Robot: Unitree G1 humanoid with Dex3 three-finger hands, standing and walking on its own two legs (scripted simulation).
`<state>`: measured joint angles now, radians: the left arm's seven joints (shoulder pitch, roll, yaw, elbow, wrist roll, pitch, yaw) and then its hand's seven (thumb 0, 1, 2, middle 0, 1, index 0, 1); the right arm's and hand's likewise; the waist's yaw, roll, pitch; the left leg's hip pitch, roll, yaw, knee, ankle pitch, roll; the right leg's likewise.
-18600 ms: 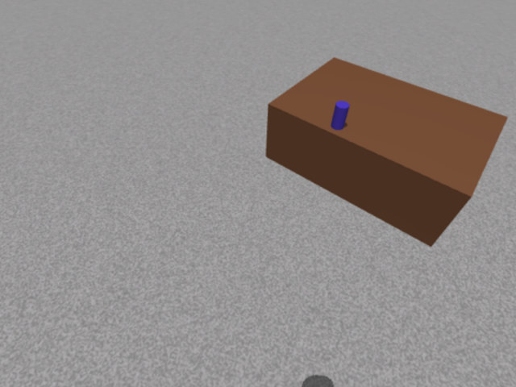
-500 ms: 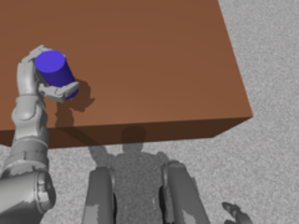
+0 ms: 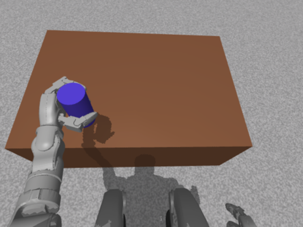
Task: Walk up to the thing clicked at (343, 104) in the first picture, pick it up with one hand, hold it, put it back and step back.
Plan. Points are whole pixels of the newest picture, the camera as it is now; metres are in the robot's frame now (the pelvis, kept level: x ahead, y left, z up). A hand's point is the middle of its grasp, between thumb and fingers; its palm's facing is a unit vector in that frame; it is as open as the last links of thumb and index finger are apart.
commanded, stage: lift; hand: left
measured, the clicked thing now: (78, 107) +0.41 +0.18 +0.04
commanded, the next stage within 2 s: hold in 0.98 s
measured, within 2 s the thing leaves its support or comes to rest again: neither
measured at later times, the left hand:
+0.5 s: hand (71, 106) +0.37 +0.17 +0.11, palm faces +0.07 -1.00 -0.04, open 9.3 cm
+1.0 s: hand (67, 102) +0.36 +0.17 +0.14, palm faces +0.07 -1.00 -0.02, open 9.3 cm
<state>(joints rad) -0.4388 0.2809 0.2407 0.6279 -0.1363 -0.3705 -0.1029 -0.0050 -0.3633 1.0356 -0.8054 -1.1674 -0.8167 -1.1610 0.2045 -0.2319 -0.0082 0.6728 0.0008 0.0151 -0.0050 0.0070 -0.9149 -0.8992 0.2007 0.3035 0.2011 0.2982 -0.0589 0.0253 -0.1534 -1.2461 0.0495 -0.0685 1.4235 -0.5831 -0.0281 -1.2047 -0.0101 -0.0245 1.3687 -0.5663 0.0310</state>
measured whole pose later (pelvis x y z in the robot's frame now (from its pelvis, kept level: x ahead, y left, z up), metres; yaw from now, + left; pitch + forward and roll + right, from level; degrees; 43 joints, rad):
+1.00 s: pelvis +0.03 +0.00 +0.09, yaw +1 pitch +9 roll -1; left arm -0.17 0.21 0.14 0.46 -0.17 -0.35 -0.09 -0.01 -0.41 1.10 -0.80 -1.21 -0.81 -1.20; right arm 0.23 -0.22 -0.01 0.64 0.01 0.01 -0.03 0.01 -0.91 -0.90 0.20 0.30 0.20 0.30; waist -0.03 0.02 -0.06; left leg -0.68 0.05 -0.03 0.97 -0.45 -0.03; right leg -0.65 -0.02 -0.01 0.93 -0.44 0.03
